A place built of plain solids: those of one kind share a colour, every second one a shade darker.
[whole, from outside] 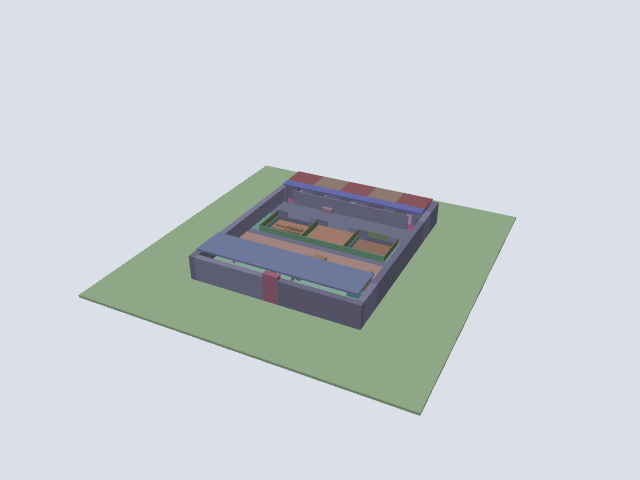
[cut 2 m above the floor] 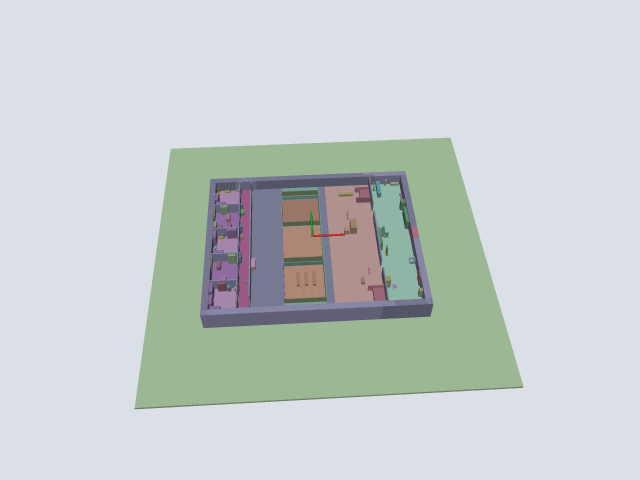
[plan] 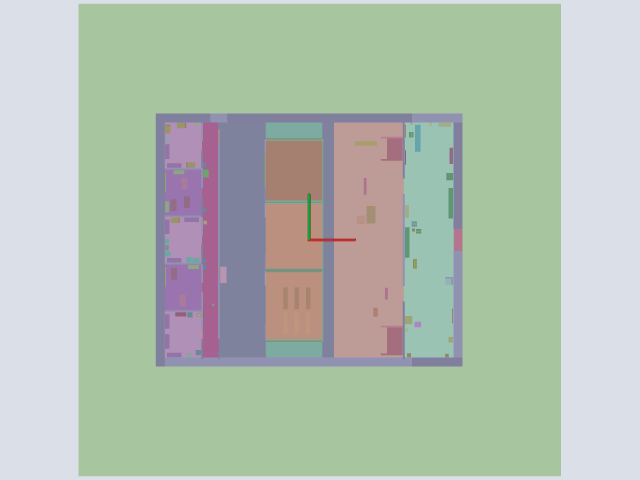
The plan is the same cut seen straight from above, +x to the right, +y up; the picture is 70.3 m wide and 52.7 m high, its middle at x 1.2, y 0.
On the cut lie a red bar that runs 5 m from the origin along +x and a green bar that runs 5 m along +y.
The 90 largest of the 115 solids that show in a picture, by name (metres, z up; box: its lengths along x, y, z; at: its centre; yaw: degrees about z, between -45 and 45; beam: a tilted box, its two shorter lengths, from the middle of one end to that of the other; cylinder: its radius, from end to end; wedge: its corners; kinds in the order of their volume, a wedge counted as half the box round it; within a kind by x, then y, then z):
{
 "ground_under_all_1": {"box": [52.99, 51.9, 0.4], "at": [1.18, 0.0, -0.75]},
 "wall_1": {"box": [1.0, 7.0, 4.06], "at": [-16.35, -10.4, 1.43]},
 "wall_2": {"box": [1.0, 7.0, 4.06], "at": [-16.35, -5.2, 1.43]},
 "wall_3": {"box": [1.0, 7.0, 4.06], "at": [-16.35, 0.0, 1.43]},
 "wall_4": {"box": [1.0, 7.0, 4.06], "at": [-16.35, 5.2, 1.43]},
 "wall_5": {"box": [1.0, 7.0, 4.06], "at": [-16.35, 10.4, 1.43]},
 "wall_6": {"box": [6.0, 1.0, 4.06], "at": [-13.85, -13.4, 1.43]},
 "wall_7": {"box": [4.4, 0.2, 4.06], "at": [-13.85, -7.8, 1.43]},
 "wall_8": {"box": [4.4, 0.2, 4.06], "at": [-13.85, -2.6, 1.43]},
 "wall_9": {"box": [4.4, 0.2, 4.06], "at": [-13.85, 2.6, 1.43]},
 "wall_10": {"box": [4.4, 0.2, 4.06], "at": [-13.85, 7.8, 1.43]},
 "wall_11": {"box": [6.0, 1.0, 4.06], "at": [-13.85, 13.4, 1.43]},
 "wall_12": {"box": [0.2, 2.23, 4.06], "at": [-11.74, -11.99, 1.43]},
 "wall_13": {"box": [0.2, 2.23, 4.06], "at": [-11.74, -8.81, 1.43]},
 "wall_14": {"box": [0.2, 4.25, 4.06], "at": [-11.74, -7.8, 1.43]},
 "wall_15": {"box": [0.2, 2.23, 4.06], "at": [-11.74, -1.59, 1.43]},
 "wall_16": {"box": [0.2, 2.23, 4.06], "at": [-11.74, 3.61, 1.43]},
 "wall_17": {"box": [0.2, 2.23, 4.06], "at": [-11.74, 11.99, 1.43]},
 "wall_18": {"box": [3.65, 1.0, 4.06], "at": [-10.82, -13.4, 1.43]},
 "wall_19": {"box": [3.65, 1.0, 4.06], "at": [-10.82, 13.4, 1.43]},
 "wall_20": {"box": [0.2, 0.95, 4.06], "at": [-9.89, -12.63, 1.43]},
 "wall_21": {"box": [0.2, 21.7, 4.06], "at": [-9.89, 0.0, 1.43]},
 "wall_22": {"box": [22.09, 1.0, 4.06], "at": [0.25, -13.4, 1.43]},
 "wall_23": {"box": [22.09, 1.0, 4.06], "at": [0.25, 13.4, 1.43]},
 "wall_24": {"box": [0.2, 6.36, 4.06], "at": [10.39, -9.92, 1.43]},
 "wall_25": {"box": [0.2, 10.08, 4.06], "at": [10.39, 0.0, 1.43]},
 "wall_26": {"box": [0.2, 6.36, 4.06], "at": [10.39, 9.92, 1.43]},
 "wall_27": {"box": [7.35, 1.0, 4.06], "at": [13.17, -13.4, 1.43]},
 "wall_28": {"box": [7.35, 1.0, 4.06], "at": [13.17, 13.4, 1.43]},
 "wall_29": {"box": [1.0, 12.7, 4.06], "at": [16.35, -7.55, 1.43]},
 "wall_30": {"box": [1.0, 12.7, 4.06], "at": [16.35, 7.55, 1.43]},
 "floor_yard_1": {"box": [7.65, 26.0, 1.41], "at": [6.57, 0.0, 0.1]},
 "floor_walkway_1": {"box": [5.15, 26.0, 1.41], "at": [-7.32, 0.0, 0.1]},
 "floor_walkway_2": {"box": [1.3, 26.0, 1.41], "at": [2.1, 0.0, 0.1]},
 "floor_lobby_1": {"box": [5.55, 26.0, 1.41], "at": [13.17, 0.0, 0.1]},
 "floor_plot_1": {"box": [6.19, 7.35, 0.6], "at": [-1.65, -7.22, -0.3]},
 "floor_plot_2": {"box": [6.19, 7.1, 1.41], "at": [-1.65, 0.4, 0.1]},
 "floor_plot_3": {"box": [6.19, 6.55, 0.6], "at": [-1.65, 7.62, -0.3]},
 "floor_store_1": {"box": [4.2, 5.2, 1.41], "at": [-13.85, -10.4, 0.1]},
 "floor_store_2": {"box": [4.2, 5.2, 1.41], "at": [-13.85, 0.0, 0.1]},
 "floor_store_3": {"box": [4.2, 5.2, 1.41], "at": [-13.85, 10.4, 0.1]},
 "floor_back_corridor_1": {"box": [1.85, 26.0, 1.41], "at": [-10.82, 0.0, 0.1]},
 "floor_class_1": {"box": [4.2, 5.2, 1.41], "at": [-13.85, -5.2, 0.1]},
 "floor_class_2": {"box": [4.2, 5.2, 1.41], "at": [-13.85, 5.2, 0.1]},
 "floor_baulk_1": {"box": [6.19, 2.1, 1.41], "at": [-1.65, -11.95, 0.1]},
 "floor_baulk_2": {"box": [6.19, 0.4, 1.41], "at": [-1.65, -3.35, 0.1]},
 "floor_baulk_3": {"box": [6.19, 0.4, 1.41], "at": [-1.65, 4.15, 0.1]},
 "floor_baulk_4": {"box": [6.19, 2.1, 1.41], "at": [-1.65, 11.95, 0.1]},
 "ceil_lobby_1": {"box": [5.55, 26.0, 0.3], "at": [13.17, 0.0, 4.36]},
 "ceil_store_1": {"box": [4.2, 5.2, 0.3], "at": [-13.85, -10.4, 4.21]},
 "ceil_store_2": {"box": [4.2, 5.2, 0.3], "at": [-13.85, 0.0, 4.21]},
 "ceil_store_3": {"box": [4.2, 5.2, 0.3], "at": [-13.85, 10.4, 4.21]},
 "ceil_back_corridor_1": {"box": [1.85, 26.0, 0.3], "at": [-10.82, 0.0, 4.21]},
 "ceil_class_1": {"box": [4.2, 5.2, 0.3], "at": [-13.85, -5.2, 4.21]},
 "ceil_class_2": {"box": [4.2, 5.2, 0.3], "at": [-13.85, 5.2, 4.21]},
 "shelves_store_1": {"box": [0.5, 1.6, 2.0], "at": [-15.56, -11.15, 1.81]},
 "shelves_store_2": {"box": [0.5, 1.6, 2.0], "at": [-15.56, -8.95, 1.81]},
 "shelves_store_3": {"box": [0.5, 1.6, 2.0], "at": [-15.56, 1.45, 1.81]},
 "shelves_store_4": {"box": [0.5, 1.6, 2.0], "at": [-15.56, 9.7, 1.81]},
 "shelves_store_5": {"box": [1.6, 0.5, 2.0], "at": [-14.79, -12.62, 1.81]},
 "shelves_store_6": {"box": [1.6, 0.5, 2.0], "at": [-14.79, -2.22, 1.81]},
 "shelves_store_7": {"box": [1.6, 0.5, 2.0], "at": [-14.79, 8.18, 1.81]},
 "shelves_store_8": {"box": [1.6, 0.5, 2.0], "at": [-12.89, 2.22, 1.81]},
 "door_leaf_1": {"box": [0.97, 2.4, 4.68], "at": [16.36, 0.0, 1.74]},
 "rail_baulk_1": {"box": [6.19, 0.12, 2.46], "at": [-1.65, -11.1, 0.63]},
 "rail_baulk_2": {"box": [6.19, 0.12, 2.46], "at": [-1.65, -3.35, 0.63]},
 "rail_baulk_3": {"box": [6.19, 0.12, 2.46], "at": [-1.65, 4.15, 0.63]},
 "rail_baulk_4": {"box": [6.19, 0.12, 2.46], "at": [-1.65, 11.1, 0.63]},
 "rail_far_1": {"box": [0.12, 22.32, 2.46], "at": [1.5, 0.0, 0.63]},
 "bay_hall_1": {"box": [1.7, 2.85, 0.7], "at": [9.41, -11.03, 1.16]},
 "bay_hall_2": {"box": [1.7, 2.25, 0.7], "at": [9.41, 10.03, 1.16]},
 "lockers_lobby_1": {"box": [0.5, 3.35, 1.8], "at": [10.78, -0.28, 1.71]},
 "lockers_lobby_2": {"box": [0.5, 3.35, 1.8], "at": [15.56, 4.03, 1.71]},
 "table_class_1": {"box": [0.66, 1.3, 0.74], "at": [-14.88, 3.82, 1.18]},
 "table_class_2": {"box": [0.66, 1.3, 0.74], "at": [-14.83, -3.71, 1.18]},
 "table_class_3": {"box": [0.66, 1.3, 0.74], "at": [-13.88, -6.64, 1.18]},
 "table_class_4": {"box": [0.66, 1.3, 0.74], "at": [-13.71, 6.21, 1.18]},
 "table_class_5": {"box": [0.66, 1.3, 0.74], "at": [-13.41, 4.16, 1.18]},
 "cupboard_class_1": {"box": [0.45, 1.2, 1.91], "at": [-15.59, 3.65, 1.76]},
 "cupboard_class_2": {"box": [1.2, 0.45, 1.91], "at": [-14.29, 7.45, 1.76]},
 "cupboard_class_3": {"box": [1.2, 0.45, 1.91], "at": [-12.7, -2.96, 1.76]},
 "roller_hall_1": {"box": [1.0, 1.9, 1.5], "at": [6.79, 2.77, 1.56]},
 "desk_lobby_1": {"box": [0.6, 2.95, 1.05], "at": [11.93, 11.18, 1.33]},
 "machine_lobby_1": {"box": [0.8, 0.9, 1.73], "at": [10.93, -8.8, 1.77]},
 "workbench_walkway_1": {"box": [0.7, 1.8, 0.91], "at": [-9.41, -3.83, 1.26]},
 "drinks_machine_lobby_1": {"box": [0.75, 0.8, 1.85], "at": [15.44, 6.95, 1.73]},
 "rail_line_1": {"box": [0.12, 3.55, 2.46], "at": [-4.8, 7.62, 0.63]},
 "lockers_store_1": {"box": [1.2, 0.48, 1.8], "at": [-14.1, -8.17, 1.71]},
 "step_cable_cover_1": {"box": [0.3, 1.85, 1.46], "at": [6.16, 5.89, 0.13]},
 "big_bag_hall_1": {"box": [0.92, 0.92, 0.91], "at": [5.71, 2.22, 1.26]}
}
